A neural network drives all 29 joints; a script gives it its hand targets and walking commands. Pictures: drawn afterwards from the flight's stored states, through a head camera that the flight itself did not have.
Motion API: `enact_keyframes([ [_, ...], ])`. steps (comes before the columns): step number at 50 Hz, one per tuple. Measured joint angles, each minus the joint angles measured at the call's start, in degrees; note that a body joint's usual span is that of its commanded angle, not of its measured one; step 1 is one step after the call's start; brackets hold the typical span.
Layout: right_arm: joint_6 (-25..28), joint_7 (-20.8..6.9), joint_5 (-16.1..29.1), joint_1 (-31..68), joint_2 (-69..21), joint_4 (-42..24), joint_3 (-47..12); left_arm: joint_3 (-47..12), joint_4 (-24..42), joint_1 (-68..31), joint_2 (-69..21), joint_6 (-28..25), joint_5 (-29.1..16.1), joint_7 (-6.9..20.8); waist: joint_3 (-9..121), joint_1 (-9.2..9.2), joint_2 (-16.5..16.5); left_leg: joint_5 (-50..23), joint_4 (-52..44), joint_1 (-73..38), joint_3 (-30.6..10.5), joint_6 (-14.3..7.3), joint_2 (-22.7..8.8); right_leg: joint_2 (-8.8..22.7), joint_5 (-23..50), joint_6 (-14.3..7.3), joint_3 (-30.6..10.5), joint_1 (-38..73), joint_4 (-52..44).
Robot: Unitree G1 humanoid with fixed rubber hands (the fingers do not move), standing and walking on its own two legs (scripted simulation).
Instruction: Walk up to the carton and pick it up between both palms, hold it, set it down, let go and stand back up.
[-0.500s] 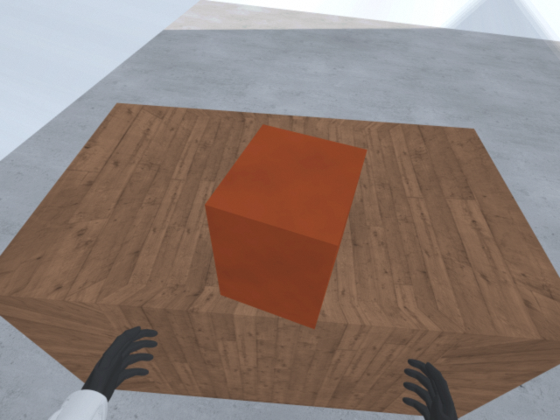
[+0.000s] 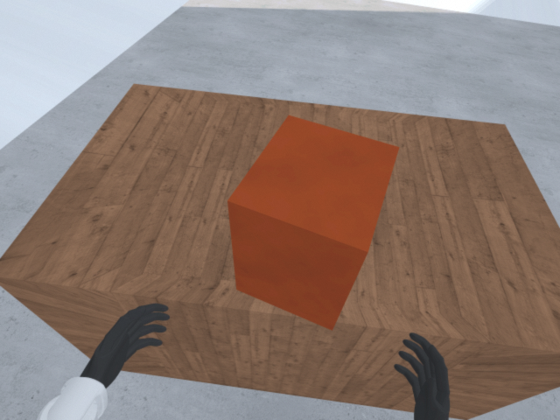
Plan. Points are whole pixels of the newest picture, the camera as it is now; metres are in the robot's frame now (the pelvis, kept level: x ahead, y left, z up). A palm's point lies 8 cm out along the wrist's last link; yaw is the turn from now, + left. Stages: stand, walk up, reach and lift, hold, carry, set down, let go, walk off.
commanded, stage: reach and lift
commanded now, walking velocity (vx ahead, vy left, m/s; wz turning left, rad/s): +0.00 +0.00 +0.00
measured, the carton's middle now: (310, 224) +0.43 -0.02 -0.01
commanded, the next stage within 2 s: none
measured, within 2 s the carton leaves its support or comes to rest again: neither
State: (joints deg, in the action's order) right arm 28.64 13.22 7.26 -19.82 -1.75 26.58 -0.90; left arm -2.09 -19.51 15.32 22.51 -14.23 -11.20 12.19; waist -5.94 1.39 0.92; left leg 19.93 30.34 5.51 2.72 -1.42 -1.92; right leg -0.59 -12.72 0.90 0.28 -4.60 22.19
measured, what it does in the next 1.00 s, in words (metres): stands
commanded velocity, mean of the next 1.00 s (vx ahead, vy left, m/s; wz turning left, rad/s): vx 0.00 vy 0.00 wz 0.00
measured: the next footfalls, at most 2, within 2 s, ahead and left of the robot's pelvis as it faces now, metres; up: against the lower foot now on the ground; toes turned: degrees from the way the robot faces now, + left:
none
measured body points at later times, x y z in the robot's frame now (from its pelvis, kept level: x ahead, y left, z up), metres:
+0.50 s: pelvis +0.00 +0.00 +0.00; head -0.01 +0.02 +0.45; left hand +0.25 +0.23 +0.02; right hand +0.22 -0.19 +0.01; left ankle -0.03 +0.09 -0.74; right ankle +0.00 -0.15 -0.74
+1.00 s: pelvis -0.01 -0.01 +0.01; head -0.01 +0.01 +0.46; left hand +0.34 +0.20 +0.08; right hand +0.28 -0.20 +0.07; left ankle -0.03 +0.09 -0.74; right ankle +0.00 -0.15 -0.74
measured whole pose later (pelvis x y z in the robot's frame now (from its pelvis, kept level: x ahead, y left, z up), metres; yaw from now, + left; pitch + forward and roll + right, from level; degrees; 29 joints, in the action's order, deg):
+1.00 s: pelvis -0.01 -0.01 +0.01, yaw -1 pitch -6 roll -2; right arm -4.9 19.6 12.9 3.0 2.8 9.8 -2.3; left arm 2.5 -17.5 -13.4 21.8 12.2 -12.3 9.1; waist -5.0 -2.2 -1.2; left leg 15.6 22.7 1.6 3.4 -0.8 -1.6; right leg -0.5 -9.5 1.2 -0.5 -2.1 17.2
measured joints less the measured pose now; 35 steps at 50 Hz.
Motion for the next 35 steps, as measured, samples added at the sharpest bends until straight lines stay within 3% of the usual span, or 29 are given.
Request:
enact_keyframes([
  [8,-0.02,1.73,-0.61,3.00,-1.00,-0.04,0.46,-1.27,2.46,-1.28,-0.02,1.16,-1.11,-0.35,-0.38,-0.14,0.13,0.49,0.95,0.35,-0.50,-0.28,0.13,0.08,-0.27,-0.62,0.47,0.21,0.14],
  [15,-5.43,2.05,-0.37,6.79,1.28,-2.38,1.27,-2.29,3.12,-4.46,-0.28,4.40,-2.10,-2.00,-0.26,-0.75,0.07,-0.69,-1.82,-2.16,-0.06,-0.49,0.60,0.45,0.80,-0.89,0.04,2.45,-2.23],
  [19,-9.08,2.39,0.21,7.71,2.35,-4.88,0.92,-1.82,3.31,-6.64,-0.53,6.65,-2.18,-2.31,-0.21,-0.92,0.05,-1.23,-3.16,-3.56,0.18,-0.48,0.65,0.47,1.34,-0.82,-0.19,3.71,-3.43],
  [23,-12.37,3.11,1.44,8.12,2.45,-8.13,0.02,-0.74,3.62,-8.46,-0.69,8.35,-1.90,-2.09,0.08,-1.67,-0.37,-1.73,-4.16,-4.37,0.20,-0.34,0.84,0.72,1.68,0.59,-0.23,4.31,-3.98],
  [35,-22.18,4.68,1.93,12.97,2.28,-13.60,-0.83,0.73,2.42,-17.01,-1.92,15.66,-1.76,-3.21,0.85,-2.11,-0.90,-2.66,-5.54,-4.63,0.71,0.24,0.45,0.32,2.01,0.48,-0.74,3.67,-3.89],
])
